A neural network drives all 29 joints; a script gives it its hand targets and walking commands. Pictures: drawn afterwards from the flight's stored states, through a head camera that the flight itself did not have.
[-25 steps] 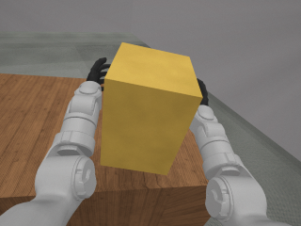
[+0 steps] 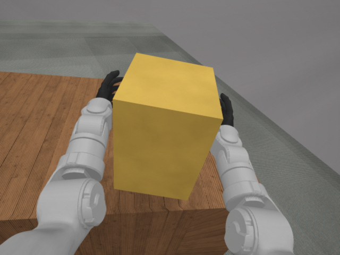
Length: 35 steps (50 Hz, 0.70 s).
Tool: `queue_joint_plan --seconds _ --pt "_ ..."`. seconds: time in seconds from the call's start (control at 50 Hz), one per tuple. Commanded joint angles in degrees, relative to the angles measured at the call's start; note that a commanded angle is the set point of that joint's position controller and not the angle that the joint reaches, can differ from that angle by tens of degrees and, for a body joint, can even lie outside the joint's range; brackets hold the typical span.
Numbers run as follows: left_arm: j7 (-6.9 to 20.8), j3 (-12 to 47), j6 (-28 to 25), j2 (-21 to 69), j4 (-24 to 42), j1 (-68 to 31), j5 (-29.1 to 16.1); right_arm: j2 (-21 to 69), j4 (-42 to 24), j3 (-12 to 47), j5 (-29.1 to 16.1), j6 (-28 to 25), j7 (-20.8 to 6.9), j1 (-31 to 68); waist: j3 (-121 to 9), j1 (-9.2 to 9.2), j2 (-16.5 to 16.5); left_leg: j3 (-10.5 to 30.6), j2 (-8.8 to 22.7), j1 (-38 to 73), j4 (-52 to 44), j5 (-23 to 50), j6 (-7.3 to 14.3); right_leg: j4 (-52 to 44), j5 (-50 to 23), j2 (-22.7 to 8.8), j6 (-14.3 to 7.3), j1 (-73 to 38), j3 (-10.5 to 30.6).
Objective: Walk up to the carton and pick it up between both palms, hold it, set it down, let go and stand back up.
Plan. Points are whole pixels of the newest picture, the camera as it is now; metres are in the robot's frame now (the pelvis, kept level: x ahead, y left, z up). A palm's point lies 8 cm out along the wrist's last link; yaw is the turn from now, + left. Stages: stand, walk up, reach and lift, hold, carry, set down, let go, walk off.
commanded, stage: set down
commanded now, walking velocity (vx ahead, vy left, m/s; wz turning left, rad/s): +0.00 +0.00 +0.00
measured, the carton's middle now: (162, 129) +0.41 +0.03 +0.12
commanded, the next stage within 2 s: none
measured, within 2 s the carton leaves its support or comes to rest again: rests again in 1.06 s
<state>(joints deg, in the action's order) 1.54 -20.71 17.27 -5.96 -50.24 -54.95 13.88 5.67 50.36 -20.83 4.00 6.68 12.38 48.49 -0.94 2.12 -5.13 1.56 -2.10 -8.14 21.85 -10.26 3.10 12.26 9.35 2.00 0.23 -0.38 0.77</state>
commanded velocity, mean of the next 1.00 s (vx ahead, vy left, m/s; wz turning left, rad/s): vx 0.00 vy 0.00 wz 0.00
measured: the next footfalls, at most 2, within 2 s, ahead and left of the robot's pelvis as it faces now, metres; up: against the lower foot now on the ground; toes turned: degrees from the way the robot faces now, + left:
none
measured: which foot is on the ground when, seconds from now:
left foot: down 0.00-1.00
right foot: down 0.00-1.00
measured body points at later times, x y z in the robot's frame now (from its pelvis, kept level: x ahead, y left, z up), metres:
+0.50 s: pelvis +0.01 +0.00 +0.00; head +0.00 +0.05 +0.45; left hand +0.44 +0.18 +0.15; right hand +0.41 -0.11 +0.13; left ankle +0.02 +0.08 -0.75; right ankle -0.03 -0.13 -0.75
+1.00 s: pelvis +0.00 +0.01 +0.00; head +0.01 +0.05 +0.45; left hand +0.44 +0.18 +0.12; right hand +0.40 -0.11 +0.11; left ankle +0.02 +0.08 -0.75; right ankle -0.03 -0.13 -0.75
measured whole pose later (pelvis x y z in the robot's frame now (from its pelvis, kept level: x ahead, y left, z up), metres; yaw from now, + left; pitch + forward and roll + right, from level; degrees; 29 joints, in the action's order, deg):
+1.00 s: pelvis +0.00 +0.01 +0.00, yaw +0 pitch +0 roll -2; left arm 4.6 -23.1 8.5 -3.6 -52.6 -51.0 16.5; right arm 10.2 46.1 -26.9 13.4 -1.0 10.7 41.1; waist 0.6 -0.5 -3.7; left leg -0.1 -1.6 -12.6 22.5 -10.1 3.6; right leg 12.4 8.8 1.7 0.6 3.9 0.0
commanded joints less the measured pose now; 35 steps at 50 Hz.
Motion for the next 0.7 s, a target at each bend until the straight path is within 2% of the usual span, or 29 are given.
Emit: queue_joint_plan --seconds 0.0,0.12,0.38,0.68 --pt "10.0 16.4 -1.9 37.6 4.8 -35.4 -4.4 27.9 -13.8 17.4 -1.2 -5.2 -6.8 48.1 -30.8 0.84 12.5 -3.1 2.6 20.0 2.0 32.4 -8.1 -0.6 -13.7 0.7 0.3 2.3 -5.0" --pt "10.6 16.4 -2.5 37.7 4.5 -32.9 -3.6 29.0 -15.8 19.0 -0.5 -6.0 -6.6 46.2 -31.4 -0.12 12.0 -3.1 2.6 19.5 2.4 34.2 -7.9 -0.4 -15.7 0.7 0.5 1.7 -4.9" --pt "11.5 17.4 -4.1 38.5 4.8 -30.3 -3.0 30.2 -17.2 19.7 1.9 -7.9 -6.3 41.9 -31.4 0.20 11.6 -2.9 3.1 19.1 3.1 36.2 -8.1 -0.4 -16.2 0.8 0.4 2.1 -5.0" --pt "11.6 14.8 -7.0 37.6 1.5 -28.9 -0.8 31.1 -16.5 17.1 5.9 -10.5 -7.3 40.2 -30.8 -1.20 10.9 -3.9 3.2 15.2 1.6 30.3 -7.3 -0.2 -12.5 0.3 0.3 1.7 -4.7"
